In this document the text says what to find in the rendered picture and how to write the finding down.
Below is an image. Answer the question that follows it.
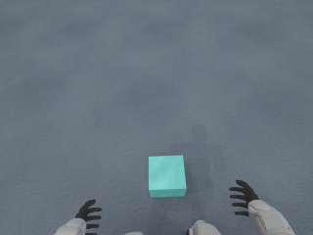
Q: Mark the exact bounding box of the robot right hand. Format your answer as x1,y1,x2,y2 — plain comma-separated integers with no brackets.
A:
229,179,259,217

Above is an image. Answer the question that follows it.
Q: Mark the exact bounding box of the right robot forearm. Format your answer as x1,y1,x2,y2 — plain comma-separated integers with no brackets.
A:
247,200,295,235

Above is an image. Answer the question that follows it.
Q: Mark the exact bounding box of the robot right thigh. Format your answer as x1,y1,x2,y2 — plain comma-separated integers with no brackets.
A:
189,222,221,235

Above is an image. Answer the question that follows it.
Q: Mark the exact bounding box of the carton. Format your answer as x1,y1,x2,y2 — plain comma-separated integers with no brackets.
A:
149,155,187,198

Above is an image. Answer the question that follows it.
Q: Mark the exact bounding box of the robot left hand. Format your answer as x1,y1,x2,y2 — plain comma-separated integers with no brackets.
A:
75,199,102,235

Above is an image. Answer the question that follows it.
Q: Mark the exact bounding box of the left robot forearm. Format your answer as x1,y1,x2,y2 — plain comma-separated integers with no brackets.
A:
54,217,87,235

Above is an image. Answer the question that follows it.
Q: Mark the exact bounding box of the right robot shin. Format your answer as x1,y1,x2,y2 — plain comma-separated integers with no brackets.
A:
193,220,204,226

